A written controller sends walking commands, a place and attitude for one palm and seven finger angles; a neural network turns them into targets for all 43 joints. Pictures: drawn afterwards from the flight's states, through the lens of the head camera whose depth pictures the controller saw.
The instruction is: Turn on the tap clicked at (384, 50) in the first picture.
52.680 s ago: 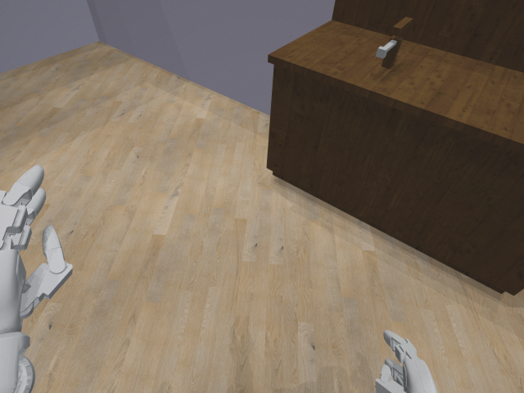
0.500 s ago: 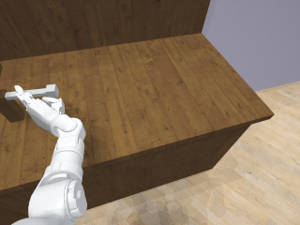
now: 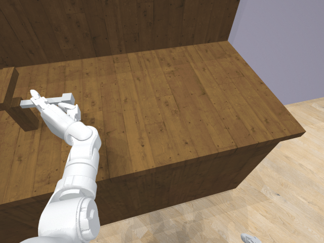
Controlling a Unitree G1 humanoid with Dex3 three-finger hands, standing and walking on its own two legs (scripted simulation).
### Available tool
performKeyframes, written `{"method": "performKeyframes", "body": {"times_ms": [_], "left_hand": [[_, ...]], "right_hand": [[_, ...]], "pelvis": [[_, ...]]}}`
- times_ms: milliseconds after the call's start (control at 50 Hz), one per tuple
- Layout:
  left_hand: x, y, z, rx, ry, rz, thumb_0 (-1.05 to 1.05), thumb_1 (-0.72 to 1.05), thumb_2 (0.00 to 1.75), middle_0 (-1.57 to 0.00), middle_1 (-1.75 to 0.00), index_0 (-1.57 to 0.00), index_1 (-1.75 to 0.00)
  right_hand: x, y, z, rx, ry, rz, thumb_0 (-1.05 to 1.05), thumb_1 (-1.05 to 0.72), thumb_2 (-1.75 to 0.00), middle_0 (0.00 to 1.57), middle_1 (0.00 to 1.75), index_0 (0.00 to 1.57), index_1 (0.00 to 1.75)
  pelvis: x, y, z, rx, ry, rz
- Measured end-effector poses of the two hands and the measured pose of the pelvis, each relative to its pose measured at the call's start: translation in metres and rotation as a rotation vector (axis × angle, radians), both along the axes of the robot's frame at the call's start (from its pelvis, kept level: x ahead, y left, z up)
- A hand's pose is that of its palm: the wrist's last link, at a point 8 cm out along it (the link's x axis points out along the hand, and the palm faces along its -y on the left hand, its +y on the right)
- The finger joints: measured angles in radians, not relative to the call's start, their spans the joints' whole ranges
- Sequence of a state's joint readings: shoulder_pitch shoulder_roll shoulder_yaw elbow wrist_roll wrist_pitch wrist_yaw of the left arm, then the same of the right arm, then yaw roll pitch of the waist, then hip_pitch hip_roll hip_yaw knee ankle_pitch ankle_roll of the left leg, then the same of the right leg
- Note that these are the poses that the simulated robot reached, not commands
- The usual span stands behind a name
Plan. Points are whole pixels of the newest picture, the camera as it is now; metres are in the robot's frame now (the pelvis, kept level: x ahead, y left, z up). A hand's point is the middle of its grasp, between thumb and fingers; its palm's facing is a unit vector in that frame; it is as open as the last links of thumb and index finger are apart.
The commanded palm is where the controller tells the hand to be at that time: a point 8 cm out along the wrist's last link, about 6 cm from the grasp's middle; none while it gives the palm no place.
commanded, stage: lift the hand up off the lever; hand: left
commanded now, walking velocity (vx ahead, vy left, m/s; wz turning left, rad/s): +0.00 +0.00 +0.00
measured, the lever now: (68, 100) +0.48 +0.27 +0.07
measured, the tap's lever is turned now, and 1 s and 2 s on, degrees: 84 84 84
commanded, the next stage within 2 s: draw the hand back beside the body in 1.58 s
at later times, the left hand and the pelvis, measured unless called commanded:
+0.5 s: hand (72, 107) +0.41 +0.23 +0.11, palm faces +0.81 -0.59 -0.06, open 7.8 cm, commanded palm +0.36 +0.25 +0.11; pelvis +0.00 -0.01 +0.01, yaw +0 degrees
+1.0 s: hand (62, 106) +0.40 +0.24 +0.13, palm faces +0.81 -0.58 -0.04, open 7.8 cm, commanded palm +0.34 +0.25 +0.13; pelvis +0.00 +0.00 +0.02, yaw +0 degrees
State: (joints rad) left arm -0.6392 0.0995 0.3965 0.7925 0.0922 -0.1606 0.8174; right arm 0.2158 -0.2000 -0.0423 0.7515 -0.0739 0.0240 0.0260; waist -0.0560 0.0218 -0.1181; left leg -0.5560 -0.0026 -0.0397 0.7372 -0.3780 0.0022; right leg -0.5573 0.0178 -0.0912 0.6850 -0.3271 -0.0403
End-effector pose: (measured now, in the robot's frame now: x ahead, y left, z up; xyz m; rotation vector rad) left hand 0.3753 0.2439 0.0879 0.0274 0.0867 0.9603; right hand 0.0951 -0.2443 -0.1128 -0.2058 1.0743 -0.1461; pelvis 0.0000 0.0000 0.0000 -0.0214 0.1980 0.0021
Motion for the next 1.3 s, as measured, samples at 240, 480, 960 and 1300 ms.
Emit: {"method": "performKeyframes", "body": {"times_ms": [240,480,960,1300], "left_hand": [[-0.008,0.003,0.012,0.014,-0.014,0.009,0.02,0.90,0.90,-0.15,-0.16,-0.15,-0.15],[-0.017,-0.002,0.027,0.005,-0.001,-0.021,0.02,0.90,0.90,-0.15,-0.15,-0.15,-0.15],[-0.035,0.009,0.044,-0.009,-0.021,-0.007,0.02,0.90,0.90,-0.15,-0.15,-0.15,-0.15],[-0.033,0.000,0.060,-0.009,-0.023,-0.035,0.02,0.90,0.90,-0.15,-0.15,-0.15,-0.15]], "right_hand": [[-0.003,-0.004,0.000,0.007,0.013,-0.018,0.01,-0.91,-0.90,0.20,0.30,0.20,0.30],[0.013,-0.010,0.010,-0.002,-0.045,-0.006,0.01,-0.91,-0.90,0.20,0.30,0.20,0.30],[0.030,0.000,0.022,0.001,-0.119,0.015,0.01,-0.91,-0.90,0.20,0.30,0.20,0.30],[0.042,0.009,0.025,0.021,-0.147,0.024,0.01,-0.91,-0.90,0.20,0.30,0.20,0.30]], "pelvis": [[0.006,-0.004,0.004,0.003,-0.028,-0.002],[0.003,-0.006,0.010,0.007,-0.064,0.003],[-0.003,-0.005,0.016,0.009,-0.107,-0.001],[-0.002,-0.002,0.019,0.012,-0.127,-0.007]]}}
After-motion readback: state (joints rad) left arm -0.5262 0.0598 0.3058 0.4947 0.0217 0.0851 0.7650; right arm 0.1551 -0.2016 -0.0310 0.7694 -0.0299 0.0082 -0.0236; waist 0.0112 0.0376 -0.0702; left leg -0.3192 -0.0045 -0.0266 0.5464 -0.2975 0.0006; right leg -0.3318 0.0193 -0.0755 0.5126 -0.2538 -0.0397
